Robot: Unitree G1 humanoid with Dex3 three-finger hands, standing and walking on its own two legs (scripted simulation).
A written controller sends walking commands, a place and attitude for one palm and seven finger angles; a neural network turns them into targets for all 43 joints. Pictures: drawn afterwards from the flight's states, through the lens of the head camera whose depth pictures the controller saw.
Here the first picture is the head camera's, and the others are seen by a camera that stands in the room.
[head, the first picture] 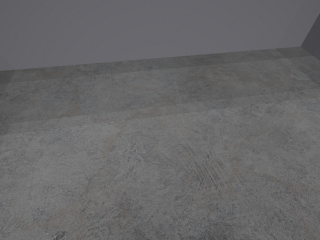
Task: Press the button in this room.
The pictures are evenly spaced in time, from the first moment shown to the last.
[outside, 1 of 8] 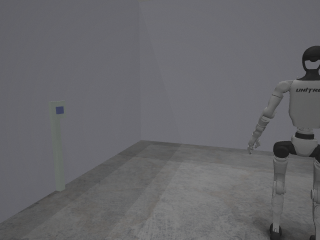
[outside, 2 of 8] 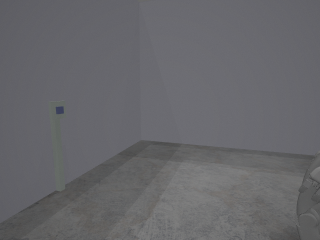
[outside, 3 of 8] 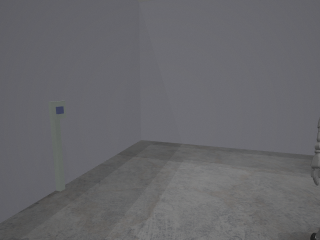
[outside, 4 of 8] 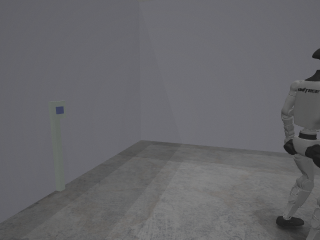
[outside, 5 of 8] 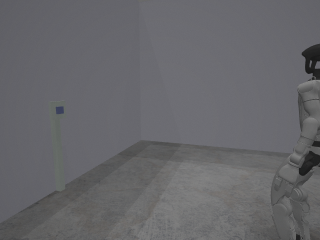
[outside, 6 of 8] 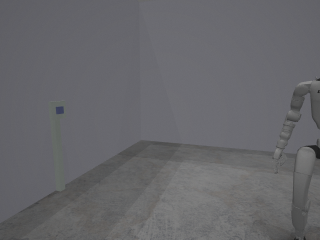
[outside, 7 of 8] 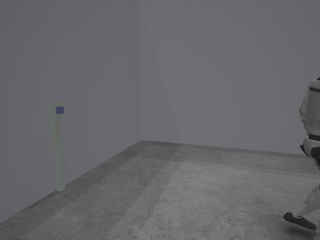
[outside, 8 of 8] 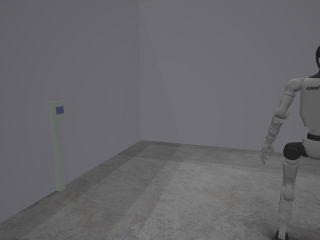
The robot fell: no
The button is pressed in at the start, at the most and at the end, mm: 0 0 0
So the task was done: no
